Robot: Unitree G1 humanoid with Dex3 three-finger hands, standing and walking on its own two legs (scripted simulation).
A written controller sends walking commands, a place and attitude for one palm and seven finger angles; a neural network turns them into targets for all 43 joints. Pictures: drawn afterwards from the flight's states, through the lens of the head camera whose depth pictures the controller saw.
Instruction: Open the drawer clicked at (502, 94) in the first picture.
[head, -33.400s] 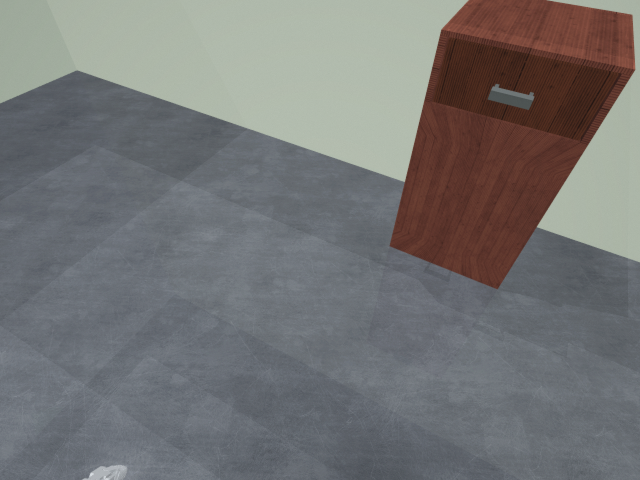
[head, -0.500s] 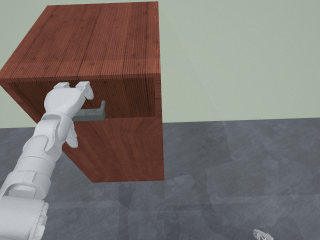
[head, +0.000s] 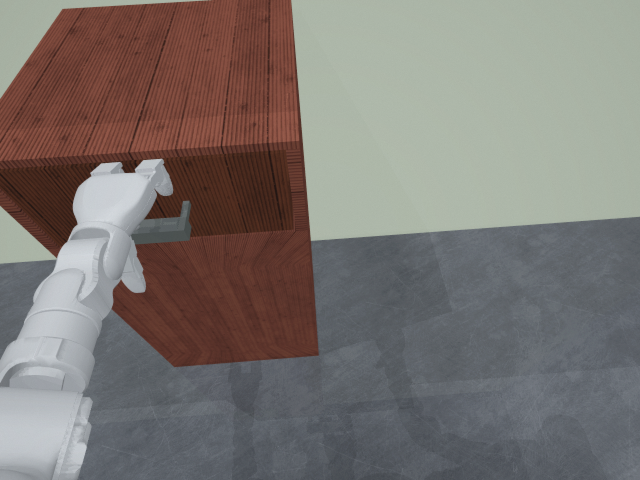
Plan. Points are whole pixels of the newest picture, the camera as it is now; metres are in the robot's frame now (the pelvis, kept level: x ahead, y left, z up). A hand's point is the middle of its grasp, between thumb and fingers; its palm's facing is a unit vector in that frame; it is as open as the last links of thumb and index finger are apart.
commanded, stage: re-aim the fingers above the handle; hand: left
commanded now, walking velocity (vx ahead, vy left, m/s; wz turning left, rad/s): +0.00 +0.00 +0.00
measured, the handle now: (155, 219) +0.48 +0.27 +0.01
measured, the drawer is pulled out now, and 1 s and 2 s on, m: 0.00 0.00 0.00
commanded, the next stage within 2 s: lower the fingers behind the handle in 1.46 s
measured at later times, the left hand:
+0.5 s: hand (149, 220) +0.43 +0.25 +0.06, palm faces +0.00 -0.03 -1.00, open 13.8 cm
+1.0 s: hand (133, 234) +0.41 +0.26 +0.06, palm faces -0.06 -0.01 -1.00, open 13.8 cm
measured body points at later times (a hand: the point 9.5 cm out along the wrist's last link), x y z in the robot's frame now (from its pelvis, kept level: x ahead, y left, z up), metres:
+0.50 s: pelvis +0.00 +0.01 +0.00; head +0.06 +0.00 +0.44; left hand +0.43 +0.24 +0.12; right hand +0.09 -0.25 -0.13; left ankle -0.05 +0.10 -0.73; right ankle +0.01 -0.11 -0.72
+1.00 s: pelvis +0.00 +0.00 +0.00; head +0.05 -0.02 +0.45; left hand +0.41 +0.26 +0.12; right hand +0.10 -0.27 -0.13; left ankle -0.05 +0.10 -0.73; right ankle +0.01 -0.11 -0.73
